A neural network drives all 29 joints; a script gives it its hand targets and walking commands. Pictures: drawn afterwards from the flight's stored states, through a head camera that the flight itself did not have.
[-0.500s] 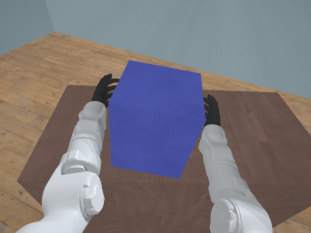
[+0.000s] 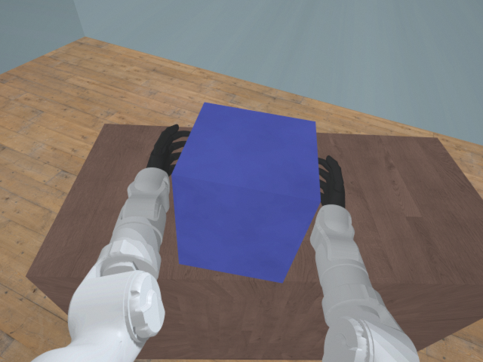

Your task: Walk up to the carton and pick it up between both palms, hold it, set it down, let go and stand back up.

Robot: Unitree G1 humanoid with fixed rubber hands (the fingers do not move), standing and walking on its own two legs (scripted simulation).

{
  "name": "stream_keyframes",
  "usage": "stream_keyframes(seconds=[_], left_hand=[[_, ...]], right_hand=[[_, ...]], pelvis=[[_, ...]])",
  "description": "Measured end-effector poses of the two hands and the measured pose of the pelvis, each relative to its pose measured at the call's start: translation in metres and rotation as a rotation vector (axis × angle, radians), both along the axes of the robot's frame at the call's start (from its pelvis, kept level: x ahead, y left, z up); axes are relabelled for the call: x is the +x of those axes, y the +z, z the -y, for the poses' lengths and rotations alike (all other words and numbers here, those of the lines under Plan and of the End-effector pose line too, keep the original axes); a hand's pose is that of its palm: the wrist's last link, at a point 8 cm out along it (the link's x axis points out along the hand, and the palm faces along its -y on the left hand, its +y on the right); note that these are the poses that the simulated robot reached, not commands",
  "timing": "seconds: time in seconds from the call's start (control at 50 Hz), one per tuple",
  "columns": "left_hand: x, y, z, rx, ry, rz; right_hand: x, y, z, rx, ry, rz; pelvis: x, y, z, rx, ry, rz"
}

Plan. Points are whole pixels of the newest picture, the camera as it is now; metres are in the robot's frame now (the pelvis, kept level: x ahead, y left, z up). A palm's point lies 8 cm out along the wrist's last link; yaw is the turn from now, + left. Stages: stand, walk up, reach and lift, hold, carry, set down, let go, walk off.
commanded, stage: set down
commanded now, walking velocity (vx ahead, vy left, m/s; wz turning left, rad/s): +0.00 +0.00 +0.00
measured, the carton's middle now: (244, 195) +0.43 -0.01 +0.04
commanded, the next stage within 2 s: none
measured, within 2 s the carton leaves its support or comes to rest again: rests again in 0.16 s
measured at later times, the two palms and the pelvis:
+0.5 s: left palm (157, 178) +0.43 +0.14 +0.10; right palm (327, 207) +0.37 -0.15 +0.08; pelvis +0.00 +0.00 +0.00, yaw +0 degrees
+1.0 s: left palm (156, 180) +0.43 +0.14 +0.09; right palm (325, 208) +0.37 -0.15 +0.07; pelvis -0.01 +0.00 +0.00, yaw +1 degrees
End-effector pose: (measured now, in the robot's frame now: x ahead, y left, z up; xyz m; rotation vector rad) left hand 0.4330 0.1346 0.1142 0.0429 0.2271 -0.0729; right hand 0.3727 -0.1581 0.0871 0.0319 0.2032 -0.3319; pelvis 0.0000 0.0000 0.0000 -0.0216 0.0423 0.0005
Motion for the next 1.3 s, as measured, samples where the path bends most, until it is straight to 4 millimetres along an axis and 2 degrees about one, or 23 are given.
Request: stream_keyframes(seconds=[0.2,0.62,1.3], left_hand=[[-0.003,-0.010,-0.003,-0.004,0.005,-0.004],[-0.006,-0.020,-0.009,-0.001,0.014,-0.001],[-0.008,-0.023,-0.009,-0.015,0.016,0.014]], right_hand=[[-0.002,-0.009,-0.002,-0.007,0.003,0.000],[-0.001,-0.011,-0.007,-0.007,0.011,0.024],[-0.003,-0.014,-0.007,-0.045,0.013,0.056]], pelvis=[[-0.003,0.000,0.000,0.000,-0.001,-0.019],[-0.005,0.000,0.002,0.000,0.010,-0.019],[-0.007,0.000,0.003,0.008,0.004,-0.003]])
